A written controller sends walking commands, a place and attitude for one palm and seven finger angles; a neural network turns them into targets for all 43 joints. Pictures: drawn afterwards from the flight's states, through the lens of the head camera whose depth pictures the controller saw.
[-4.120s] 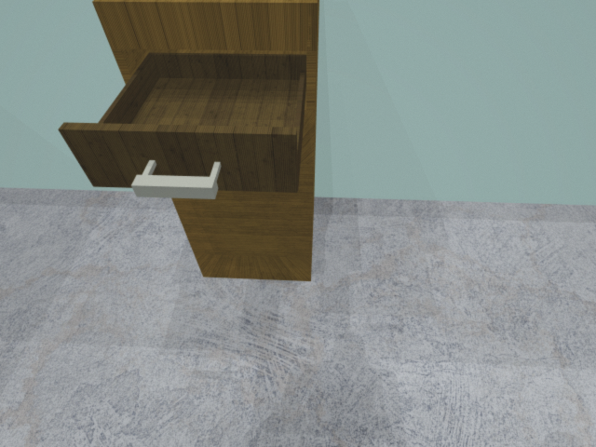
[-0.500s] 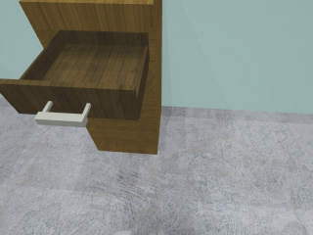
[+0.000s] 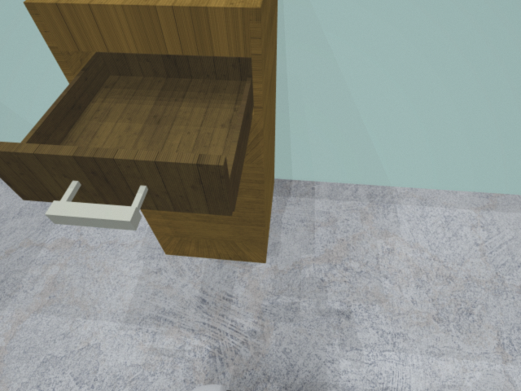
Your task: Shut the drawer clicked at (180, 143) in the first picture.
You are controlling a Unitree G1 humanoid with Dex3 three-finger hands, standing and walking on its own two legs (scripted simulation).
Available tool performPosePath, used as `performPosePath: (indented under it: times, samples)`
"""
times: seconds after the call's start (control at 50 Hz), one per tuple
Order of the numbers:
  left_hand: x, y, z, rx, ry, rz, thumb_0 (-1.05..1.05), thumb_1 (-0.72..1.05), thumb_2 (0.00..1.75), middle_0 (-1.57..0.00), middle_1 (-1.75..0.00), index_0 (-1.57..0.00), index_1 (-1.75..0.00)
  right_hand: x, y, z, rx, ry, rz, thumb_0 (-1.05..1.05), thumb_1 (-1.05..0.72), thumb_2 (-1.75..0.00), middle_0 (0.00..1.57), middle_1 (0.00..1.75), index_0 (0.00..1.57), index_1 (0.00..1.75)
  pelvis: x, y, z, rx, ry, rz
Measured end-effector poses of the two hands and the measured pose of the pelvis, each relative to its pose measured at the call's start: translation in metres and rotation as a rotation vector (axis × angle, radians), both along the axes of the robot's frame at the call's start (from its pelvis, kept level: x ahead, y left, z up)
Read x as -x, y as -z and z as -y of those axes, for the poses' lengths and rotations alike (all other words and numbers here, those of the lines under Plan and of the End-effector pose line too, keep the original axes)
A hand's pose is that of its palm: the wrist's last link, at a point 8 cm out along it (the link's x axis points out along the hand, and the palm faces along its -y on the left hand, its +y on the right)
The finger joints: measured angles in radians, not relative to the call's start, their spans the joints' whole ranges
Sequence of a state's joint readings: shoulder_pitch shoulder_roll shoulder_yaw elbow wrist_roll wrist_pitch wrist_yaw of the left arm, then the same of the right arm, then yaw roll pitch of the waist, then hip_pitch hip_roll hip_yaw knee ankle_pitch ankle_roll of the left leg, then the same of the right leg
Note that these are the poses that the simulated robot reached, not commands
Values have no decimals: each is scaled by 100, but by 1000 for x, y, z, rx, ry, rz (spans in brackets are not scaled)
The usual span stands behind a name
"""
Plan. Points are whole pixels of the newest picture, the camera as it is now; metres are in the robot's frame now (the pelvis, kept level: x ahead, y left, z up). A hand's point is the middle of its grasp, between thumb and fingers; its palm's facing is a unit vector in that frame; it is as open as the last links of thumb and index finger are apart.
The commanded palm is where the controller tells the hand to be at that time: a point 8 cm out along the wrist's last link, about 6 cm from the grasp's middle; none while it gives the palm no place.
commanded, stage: come to a stop and stand still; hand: left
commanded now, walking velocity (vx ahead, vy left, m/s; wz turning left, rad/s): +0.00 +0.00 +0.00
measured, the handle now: (101, 202) +0.36 +0.28 +0.08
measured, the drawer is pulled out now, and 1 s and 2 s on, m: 0.29 0.29 0.29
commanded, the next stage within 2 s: look again from close up in 0.50 s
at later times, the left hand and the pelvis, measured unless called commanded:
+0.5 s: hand out of the picture +0.02 +0.14 -0.17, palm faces +0.09 -0.98 -0.18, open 7.3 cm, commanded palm none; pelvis -0.01 -0.04 +0.01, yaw +2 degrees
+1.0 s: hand out of the picture +0.06 +0.22 -0.14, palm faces +0.06 -0.95 -0.31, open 7.4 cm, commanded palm none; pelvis -0.02 -0.01 +0.01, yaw +2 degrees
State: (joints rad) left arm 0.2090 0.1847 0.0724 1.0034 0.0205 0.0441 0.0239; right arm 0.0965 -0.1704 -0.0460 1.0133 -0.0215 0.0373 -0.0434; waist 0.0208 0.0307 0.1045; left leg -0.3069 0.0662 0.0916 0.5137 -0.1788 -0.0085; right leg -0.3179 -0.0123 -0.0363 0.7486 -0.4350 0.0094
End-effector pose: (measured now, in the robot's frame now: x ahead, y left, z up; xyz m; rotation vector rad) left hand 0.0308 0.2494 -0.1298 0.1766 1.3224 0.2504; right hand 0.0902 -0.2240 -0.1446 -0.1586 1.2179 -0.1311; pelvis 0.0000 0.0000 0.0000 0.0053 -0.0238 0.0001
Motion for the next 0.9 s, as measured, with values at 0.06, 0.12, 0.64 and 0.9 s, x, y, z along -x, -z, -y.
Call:
performPosePath:
  times: [0.06, 0.12, 0.64, 0.9]
  samples:
    - [0, 1, 8, -37, 21, 36, 0, 91, 90, -20, -30, -20, -30, 11, 10, 23, -11, 26, -18, 0, -92, -90, 21, 30, 21, 30, 4, 8, 16, -28, 3, 0]
    - [5, -4, 22, -27, 26, 20, 0, 91, 90, -20, -30, -20, -30, 27, 7, 41, -8, 42, -58, 1, -92, -90, 21, 30, 20, 30, 6, 3, 25, -21, -15, 1]
    - [32, 3, 58, 63, 15, -33, 0, 91, 90, -21, -30, -20, -30, 95, -4, 33, -16, 28, -187, 2, -93, -90, 21, 30, 21, 30, 8, -7, 39, 9, -28, -15]
    - [-6, -12, -3, -42, 55, 147, 0, 90, 90, -21, -30, -20, -30, 51, -27, 75, 134, -8, 19, 1, -91, -90, 20, 30, 20, 30, 14, -5, 21, 13, -29, 16]
